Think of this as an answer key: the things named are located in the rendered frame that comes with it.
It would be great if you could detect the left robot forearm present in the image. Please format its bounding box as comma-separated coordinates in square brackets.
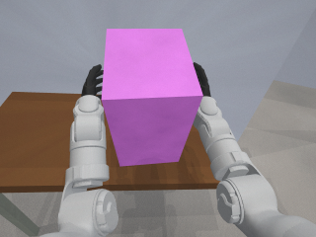
[57, 95, 110, 229]

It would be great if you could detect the robot right upper arm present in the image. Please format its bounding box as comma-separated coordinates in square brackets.
[216, 174, 316, 237]

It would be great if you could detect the left robot hand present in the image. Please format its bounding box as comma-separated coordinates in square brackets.
[81, 64, 104, 100]

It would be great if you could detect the carton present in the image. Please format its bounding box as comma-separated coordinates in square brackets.
[101, 29, 203, 167]

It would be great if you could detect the table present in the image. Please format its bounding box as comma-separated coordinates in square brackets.
[0, 92, 220, 237]

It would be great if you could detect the right robot hand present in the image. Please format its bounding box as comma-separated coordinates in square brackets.
[193, 62, 211, 97]

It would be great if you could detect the right robot forearm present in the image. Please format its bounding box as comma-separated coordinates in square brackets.
[193, 96, 277, 207]

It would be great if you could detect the robot left upper arm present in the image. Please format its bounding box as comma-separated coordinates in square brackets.
[40, 189, 119, 237]

